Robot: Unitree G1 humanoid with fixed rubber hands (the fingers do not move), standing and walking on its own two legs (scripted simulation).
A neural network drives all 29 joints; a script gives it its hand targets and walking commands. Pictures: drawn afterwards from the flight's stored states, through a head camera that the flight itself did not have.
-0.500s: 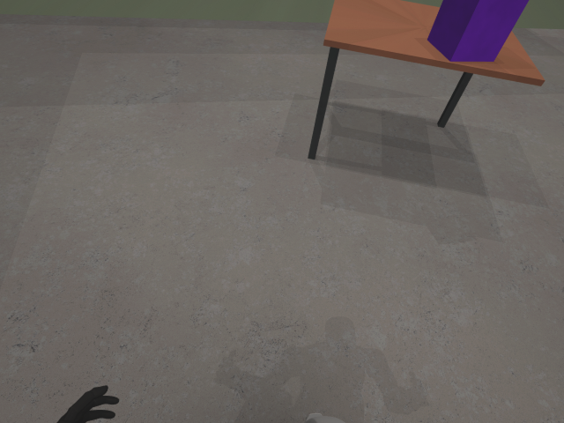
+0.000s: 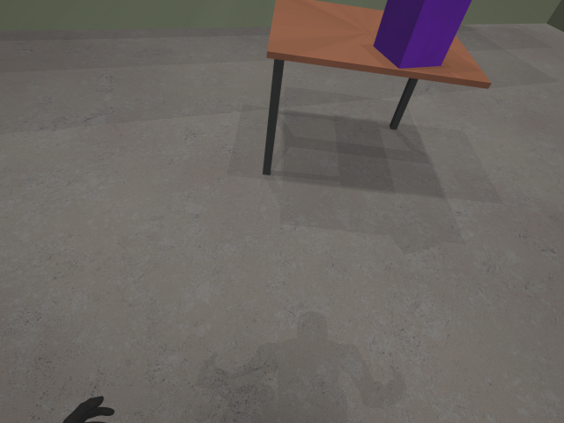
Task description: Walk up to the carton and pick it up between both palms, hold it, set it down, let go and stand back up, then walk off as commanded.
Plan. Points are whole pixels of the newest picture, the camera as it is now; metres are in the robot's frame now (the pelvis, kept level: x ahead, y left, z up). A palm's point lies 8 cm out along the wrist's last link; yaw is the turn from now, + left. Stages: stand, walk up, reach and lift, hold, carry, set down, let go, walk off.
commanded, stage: walk up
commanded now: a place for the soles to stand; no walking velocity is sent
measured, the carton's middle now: (418, 24) +1.51 -0.50 +0.03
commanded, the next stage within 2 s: none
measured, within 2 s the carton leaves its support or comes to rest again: neither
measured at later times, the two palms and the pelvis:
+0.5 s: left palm (144, 312) +0.32 +0.24 -0.11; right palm (540, 399) +0.20 -0.39 -0.06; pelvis +0.15 -0.04 +0.00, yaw -7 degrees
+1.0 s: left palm (204, 236) +0.49 +0.17 -0.11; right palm (534, 346) +0.29 -0.44 -0.08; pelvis +0.30 -0.11 -0.01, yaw -11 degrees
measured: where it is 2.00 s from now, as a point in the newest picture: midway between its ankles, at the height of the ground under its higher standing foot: (315, 330)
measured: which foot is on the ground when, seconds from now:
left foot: down 0.00-0.28, up 0.30-0.54, down 0.56-0.90, up 0.92-1.00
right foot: up 0.00-0.24, down 0.26-0.56, up 0.58-0.86, down 0.88-1.00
